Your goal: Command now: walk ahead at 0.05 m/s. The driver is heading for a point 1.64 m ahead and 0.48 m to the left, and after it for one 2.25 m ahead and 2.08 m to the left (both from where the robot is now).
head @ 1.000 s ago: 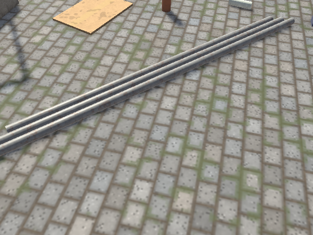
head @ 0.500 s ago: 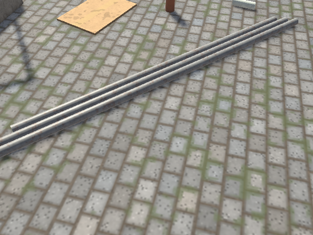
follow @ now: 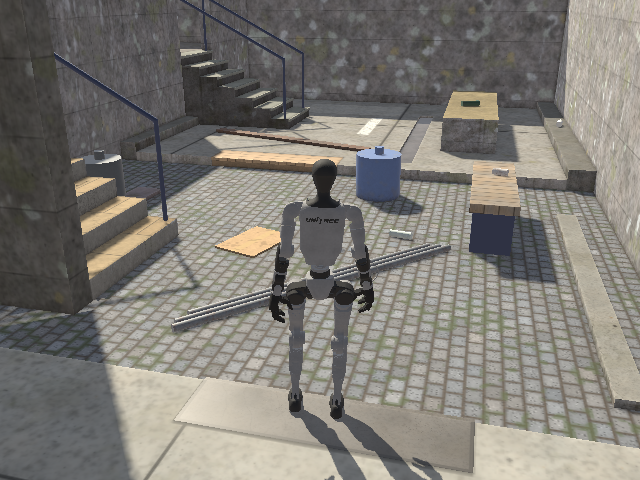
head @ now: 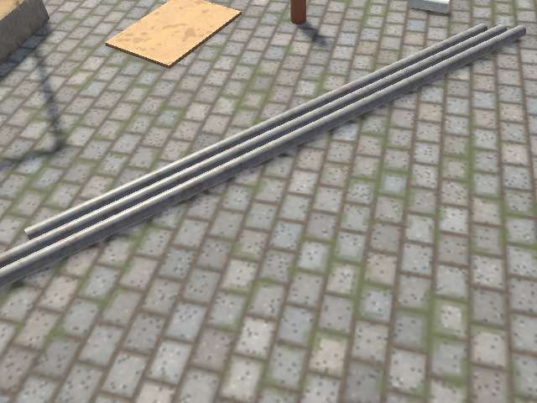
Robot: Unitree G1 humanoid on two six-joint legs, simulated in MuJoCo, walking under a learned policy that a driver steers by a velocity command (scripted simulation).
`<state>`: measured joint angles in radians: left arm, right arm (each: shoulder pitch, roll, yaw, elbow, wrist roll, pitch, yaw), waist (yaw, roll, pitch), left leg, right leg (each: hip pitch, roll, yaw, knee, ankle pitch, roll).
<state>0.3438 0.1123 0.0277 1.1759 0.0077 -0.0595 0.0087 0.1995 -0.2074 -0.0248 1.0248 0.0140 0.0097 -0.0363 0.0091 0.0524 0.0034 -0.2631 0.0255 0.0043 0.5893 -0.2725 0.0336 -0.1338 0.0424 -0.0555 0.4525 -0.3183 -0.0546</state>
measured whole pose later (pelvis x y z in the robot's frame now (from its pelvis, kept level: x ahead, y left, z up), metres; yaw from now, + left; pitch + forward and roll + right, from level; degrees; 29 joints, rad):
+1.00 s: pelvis +0.06 +0.07 +0.00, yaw +1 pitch +2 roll +0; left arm 0.25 0.22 0.09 1.02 -0.04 -0.10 0.00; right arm 0.45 -0.19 -0.05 1.10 0.01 -0.12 0.01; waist -0.04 -0.03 -0.06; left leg -0.10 -0.04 0.07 0.40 -0.33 0.07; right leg -0.51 -0.06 0.02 1.03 -0.22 -0.09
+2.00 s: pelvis +0.64 +0.10 -0.13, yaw +16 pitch +2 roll -1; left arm 0.22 0.28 0.04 0.91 -0.02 -0.11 -0.01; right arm 0.15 -0.27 -0.08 0.76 0.01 -0.07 0.04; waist 0.01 -0.01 0.05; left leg -0.43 -0.07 0.02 0.59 -0.20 0.10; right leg -0.35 -0.03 0.00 1.21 -0.44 -0.01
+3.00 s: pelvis +1.09 +0.34 -0.12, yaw +34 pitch +2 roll +0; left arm 0.31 0.30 0.05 0.85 -0.03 -0.07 -0.02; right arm 0.23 -0.25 -0.04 0.69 -0.01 -0.06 0.02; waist 0.01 -0.04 0.01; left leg -0.31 0.00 0.06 0.49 -0.20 0.04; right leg -0.49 -0.06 0.03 1.23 -0.37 0.00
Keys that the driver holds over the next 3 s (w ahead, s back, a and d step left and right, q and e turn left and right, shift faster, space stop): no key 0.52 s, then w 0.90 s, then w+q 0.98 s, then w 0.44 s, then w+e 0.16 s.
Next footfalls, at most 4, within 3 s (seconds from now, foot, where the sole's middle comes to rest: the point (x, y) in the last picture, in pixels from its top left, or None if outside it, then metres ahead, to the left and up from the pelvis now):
1.38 right None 0.46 -0.07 -0.89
1.90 left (230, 350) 0.72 0.20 -0.89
2.38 right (261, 257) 1.05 0.11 -0.89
2.86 left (157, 249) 1.09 0.47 -0.89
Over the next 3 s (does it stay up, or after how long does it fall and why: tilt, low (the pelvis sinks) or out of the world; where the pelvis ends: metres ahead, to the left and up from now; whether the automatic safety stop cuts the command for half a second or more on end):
stays up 1.09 0.34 -0.12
